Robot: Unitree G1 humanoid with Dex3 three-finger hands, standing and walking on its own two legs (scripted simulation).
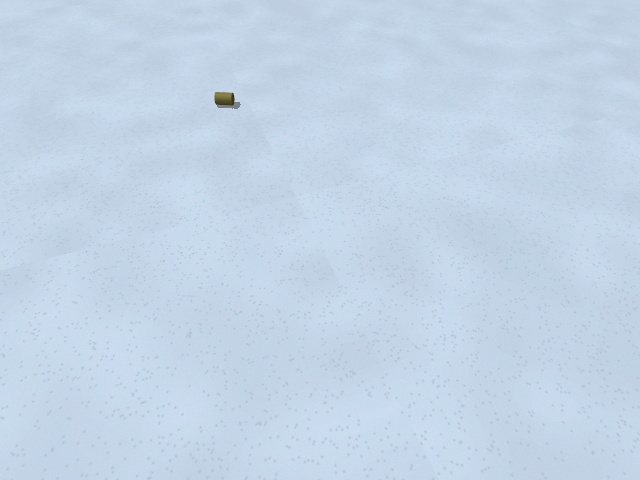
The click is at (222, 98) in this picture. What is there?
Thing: lying can
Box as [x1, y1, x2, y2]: [214, 92, 233, 105]
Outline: 215,92 214,98 216,104 233,104 232,93
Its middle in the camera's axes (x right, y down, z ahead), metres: -0.56 -0.81 +2.29
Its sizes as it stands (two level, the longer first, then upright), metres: 0.100 0.072 0.072
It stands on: the floor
